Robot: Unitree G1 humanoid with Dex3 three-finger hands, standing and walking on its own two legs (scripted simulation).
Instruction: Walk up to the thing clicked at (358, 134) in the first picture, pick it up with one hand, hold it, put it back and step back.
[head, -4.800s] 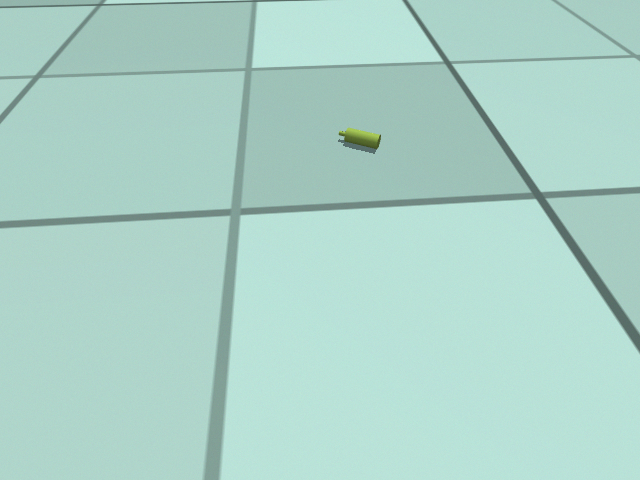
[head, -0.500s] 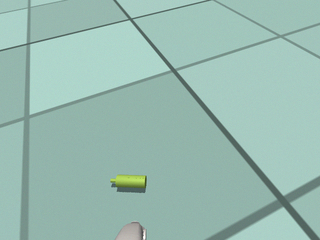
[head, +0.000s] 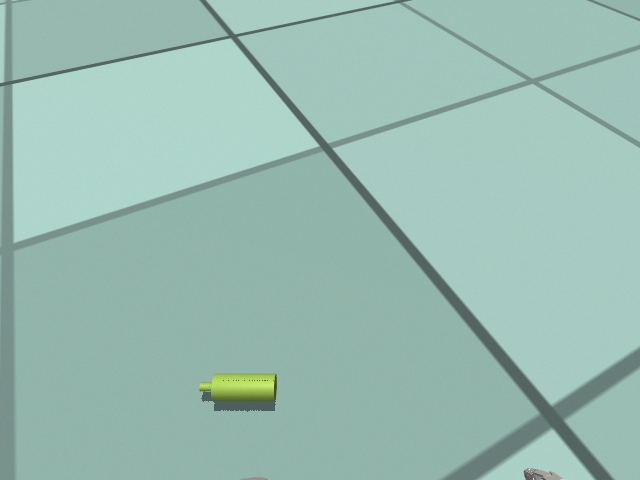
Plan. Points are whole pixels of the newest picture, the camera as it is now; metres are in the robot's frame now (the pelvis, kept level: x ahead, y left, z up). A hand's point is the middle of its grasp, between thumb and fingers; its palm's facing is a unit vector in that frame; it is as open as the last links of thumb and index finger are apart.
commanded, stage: walk up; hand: left
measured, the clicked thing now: (238, 387) +0.45 +0.27 -0.72
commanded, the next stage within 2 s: stand in 0.98 s
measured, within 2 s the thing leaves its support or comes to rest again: neither
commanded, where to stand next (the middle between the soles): +0.04 -0.03 m, yaw +0 degrees
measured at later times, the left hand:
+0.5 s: hand out of the picture +0.11 +0.25 -0.13, palm faces -0.03 -0.94 -0.33, open 7.4 cm
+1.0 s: hand out of the picture +0.10 +0.26 -0.14, palm faces -0.03 -0.95 -0.32, open 7.4 cm
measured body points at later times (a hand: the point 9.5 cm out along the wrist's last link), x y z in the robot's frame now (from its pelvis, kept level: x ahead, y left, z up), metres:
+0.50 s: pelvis +0.01 +0.00 +0.02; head +0.01 -0.01 +0.47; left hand +0.11 +0.29 -0.11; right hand +0.09 -0.31 -0.11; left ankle +0.02 +0.14 -0.73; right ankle +0.00 -0.13 -0.73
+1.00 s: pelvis +0.01 +0.01 +0.02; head +0.01 +0.01 +0.47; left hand +0.10 +0.31 -0.12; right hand +0.09 -0.30 -0.11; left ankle +0.02 +0.14 -0.73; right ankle +0.00 -0.13 -0.73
